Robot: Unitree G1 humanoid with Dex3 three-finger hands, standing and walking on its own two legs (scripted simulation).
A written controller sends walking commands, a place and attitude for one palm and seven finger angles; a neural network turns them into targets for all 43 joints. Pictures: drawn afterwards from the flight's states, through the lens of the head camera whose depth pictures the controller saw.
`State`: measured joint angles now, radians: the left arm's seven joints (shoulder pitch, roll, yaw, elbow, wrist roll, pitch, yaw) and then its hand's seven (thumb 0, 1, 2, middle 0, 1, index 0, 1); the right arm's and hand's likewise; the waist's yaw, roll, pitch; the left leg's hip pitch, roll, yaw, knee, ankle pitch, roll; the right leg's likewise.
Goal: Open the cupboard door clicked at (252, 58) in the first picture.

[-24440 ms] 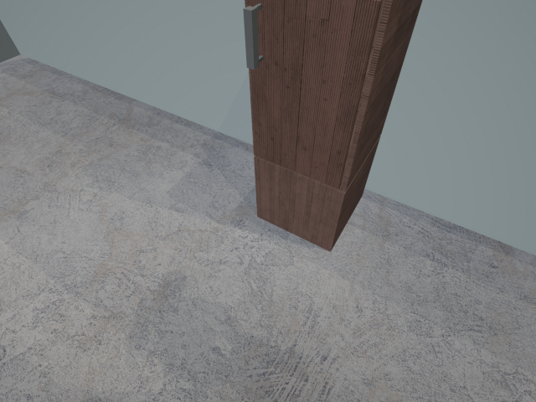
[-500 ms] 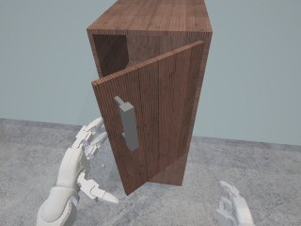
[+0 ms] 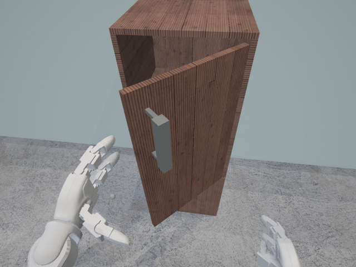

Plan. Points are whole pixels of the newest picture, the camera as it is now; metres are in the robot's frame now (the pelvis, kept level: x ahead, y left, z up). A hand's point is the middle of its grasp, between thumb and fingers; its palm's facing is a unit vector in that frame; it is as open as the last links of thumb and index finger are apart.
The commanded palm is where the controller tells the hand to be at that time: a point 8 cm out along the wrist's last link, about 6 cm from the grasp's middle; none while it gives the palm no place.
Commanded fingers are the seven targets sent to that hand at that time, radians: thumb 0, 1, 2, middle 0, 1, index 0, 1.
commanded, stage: draw the hand back to the body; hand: left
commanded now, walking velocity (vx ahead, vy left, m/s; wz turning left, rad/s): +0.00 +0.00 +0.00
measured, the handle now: (157, 140) +0.35 +0.08 +0.13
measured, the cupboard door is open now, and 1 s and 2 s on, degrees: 45 45 45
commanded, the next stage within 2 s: step back with the hand held close in 1.40 s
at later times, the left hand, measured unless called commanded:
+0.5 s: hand (67, 196) +0.20 +0.21 +0.15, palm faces +0.24 -0.94 -0.25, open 15.1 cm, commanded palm +0.16 +0.26 +0.16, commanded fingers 0.00 0.03 0.52 -0.17 -0.30 -0.17 -0.30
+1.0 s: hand (39, 179) +0.21 +0.26 +0.17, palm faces +0.44 -0.81 -0.39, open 9.3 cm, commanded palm +0.16 +0.30 +0.18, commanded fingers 0.00 0.90 0.90 -0.20 -0.30 -0.20 -0.30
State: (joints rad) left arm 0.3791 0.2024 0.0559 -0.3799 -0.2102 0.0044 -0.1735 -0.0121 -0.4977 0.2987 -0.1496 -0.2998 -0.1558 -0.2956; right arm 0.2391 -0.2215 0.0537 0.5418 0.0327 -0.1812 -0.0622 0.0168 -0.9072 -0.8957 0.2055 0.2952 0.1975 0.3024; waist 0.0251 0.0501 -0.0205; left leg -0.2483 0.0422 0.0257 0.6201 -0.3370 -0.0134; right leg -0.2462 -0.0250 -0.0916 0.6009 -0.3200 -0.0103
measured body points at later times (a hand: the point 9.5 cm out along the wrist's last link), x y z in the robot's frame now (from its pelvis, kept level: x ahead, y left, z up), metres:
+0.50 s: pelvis -0.01 +0.01 +0.01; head -0.02 +0.01 +0.46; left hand +0.18 +0.26 +0.16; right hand +0.19 -0.19 -0.05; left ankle +0.00 +0.13 -0.73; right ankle +0.00 -0.11 -0.73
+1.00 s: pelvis +0.02 +0.01 +0.02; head +0.00 -0.01 +0.46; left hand +0.19 +0.30 +0.19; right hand +0.21 -0.21 -0.07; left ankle +0.00 +0.13 -0.73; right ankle +0.00 -0.11 -0.73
